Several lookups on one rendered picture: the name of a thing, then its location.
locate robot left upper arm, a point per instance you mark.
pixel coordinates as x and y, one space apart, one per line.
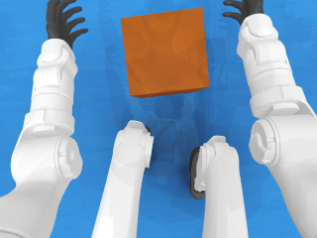
42 169

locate robot right upper arm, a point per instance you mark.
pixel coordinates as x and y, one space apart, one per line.
287 146

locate robot left forearm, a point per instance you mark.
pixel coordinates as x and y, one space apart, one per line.
52 95

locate carton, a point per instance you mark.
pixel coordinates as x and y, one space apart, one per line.
165 53

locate left robot hand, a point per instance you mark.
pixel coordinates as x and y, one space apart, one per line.
56 27

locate robot right thigh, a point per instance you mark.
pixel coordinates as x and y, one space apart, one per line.
225 214

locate robot right forearm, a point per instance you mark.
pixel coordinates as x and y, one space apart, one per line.
268 72

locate right robot foot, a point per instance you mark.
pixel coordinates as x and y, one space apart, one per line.
197 194

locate right robot hand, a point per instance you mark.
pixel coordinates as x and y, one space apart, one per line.
247 8

